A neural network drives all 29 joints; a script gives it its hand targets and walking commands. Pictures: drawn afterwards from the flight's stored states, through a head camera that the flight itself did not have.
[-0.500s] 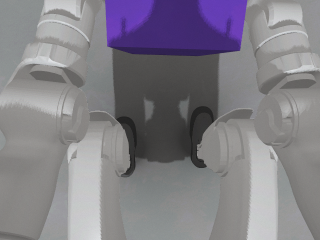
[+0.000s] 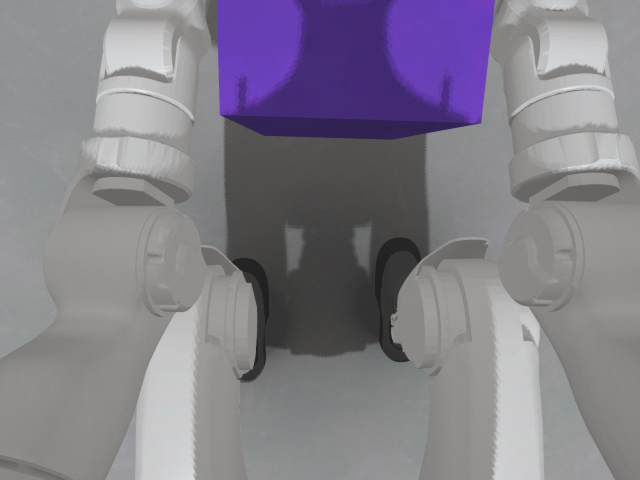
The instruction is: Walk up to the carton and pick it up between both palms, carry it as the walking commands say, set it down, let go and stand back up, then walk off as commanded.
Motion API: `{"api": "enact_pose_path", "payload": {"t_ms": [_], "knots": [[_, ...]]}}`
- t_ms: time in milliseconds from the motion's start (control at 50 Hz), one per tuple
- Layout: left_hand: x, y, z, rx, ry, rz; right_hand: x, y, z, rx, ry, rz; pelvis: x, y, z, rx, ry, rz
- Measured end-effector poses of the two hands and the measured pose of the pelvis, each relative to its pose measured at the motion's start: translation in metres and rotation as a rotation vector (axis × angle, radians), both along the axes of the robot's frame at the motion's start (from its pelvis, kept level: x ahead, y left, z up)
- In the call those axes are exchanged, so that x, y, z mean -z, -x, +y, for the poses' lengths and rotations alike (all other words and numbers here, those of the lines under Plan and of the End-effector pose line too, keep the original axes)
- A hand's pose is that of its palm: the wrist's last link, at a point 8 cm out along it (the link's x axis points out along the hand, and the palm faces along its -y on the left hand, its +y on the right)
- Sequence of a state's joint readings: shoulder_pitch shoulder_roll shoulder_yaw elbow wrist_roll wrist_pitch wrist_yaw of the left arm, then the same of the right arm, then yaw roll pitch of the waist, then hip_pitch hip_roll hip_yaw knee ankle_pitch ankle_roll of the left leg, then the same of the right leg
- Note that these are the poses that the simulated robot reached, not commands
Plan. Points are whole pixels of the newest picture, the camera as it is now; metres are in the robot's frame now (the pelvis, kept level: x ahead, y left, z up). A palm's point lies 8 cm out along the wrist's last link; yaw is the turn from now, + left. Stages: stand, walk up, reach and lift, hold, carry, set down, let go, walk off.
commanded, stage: reach and lift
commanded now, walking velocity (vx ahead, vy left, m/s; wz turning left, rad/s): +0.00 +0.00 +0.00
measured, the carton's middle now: (340, 16) +0.54 -0.03 -0.21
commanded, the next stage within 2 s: none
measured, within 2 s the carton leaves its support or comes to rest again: leaves its support in 0.06 s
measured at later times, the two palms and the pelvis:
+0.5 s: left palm out of the picture +0.57 +0.10 -0.05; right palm out of the picture +0.54 -0.17 -0.07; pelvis +0.00 -0.01 +0.05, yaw +1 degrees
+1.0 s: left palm out of the picture +0.55 +0.11 +0.00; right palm out of the picture +0.53 -0.17 -0.01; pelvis +0.01 +0.00 +0.09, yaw +1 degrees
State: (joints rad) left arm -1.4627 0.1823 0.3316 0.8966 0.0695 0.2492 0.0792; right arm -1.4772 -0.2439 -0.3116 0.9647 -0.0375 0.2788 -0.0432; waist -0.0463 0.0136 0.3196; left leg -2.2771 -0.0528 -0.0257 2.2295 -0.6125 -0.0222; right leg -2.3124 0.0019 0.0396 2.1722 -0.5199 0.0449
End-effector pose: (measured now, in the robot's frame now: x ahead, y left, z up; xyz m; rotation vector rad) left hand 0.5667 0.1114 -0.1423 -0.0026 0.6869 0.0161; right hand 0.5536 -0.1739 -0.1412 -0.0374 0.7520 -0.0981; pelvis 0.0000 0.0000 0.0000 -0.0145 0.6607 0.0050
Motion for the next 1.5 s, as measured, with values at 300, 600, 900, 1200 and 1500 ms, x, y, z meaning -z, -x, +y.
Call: {"api": "enact_pose_path", "payload": {"t_ms": [300,600,900,1200,1500], "knots": [[-0.059,-0.002,-0.009,-0.023,-0.047,-0.016,-0.045,0.012,0.0,0.089,-0.007,-0.03,-0.028,-0.006,-0.004,-0.001,-0.012,0.068],[-0.094,0.001,-0.007,-0.022,-0.04,-0.019,-0.085,0.012,0.001,0.091,-0.006,-0.035,-0.055,-0.006,-0.006,-0.003,-0.01,0.122],[-0.123,0.009,-0.001,-0.037,-0.023,-0.021,-0.115,0.019,0.007,0.098,-0.02,-0.04,-0.078,-0.011,-0.002,-0.003,-0.006,0.135],[-0.175,0.023,-0.002,-0.038,-0.025,-0.01,-0.164,0.034,0.005,0.101,-0.033,-0.031,-0.112,-0.008,-0.003,-0.004,-0.008,0.117],[-0.217,0.036,0.0,-0.04,-0.02,-0.011,-0.205,0.047,0.007,0.104,-0.046,-0.033,-0.142,-0.009,-0.005,-0.004,-0.011,0.107]]}}
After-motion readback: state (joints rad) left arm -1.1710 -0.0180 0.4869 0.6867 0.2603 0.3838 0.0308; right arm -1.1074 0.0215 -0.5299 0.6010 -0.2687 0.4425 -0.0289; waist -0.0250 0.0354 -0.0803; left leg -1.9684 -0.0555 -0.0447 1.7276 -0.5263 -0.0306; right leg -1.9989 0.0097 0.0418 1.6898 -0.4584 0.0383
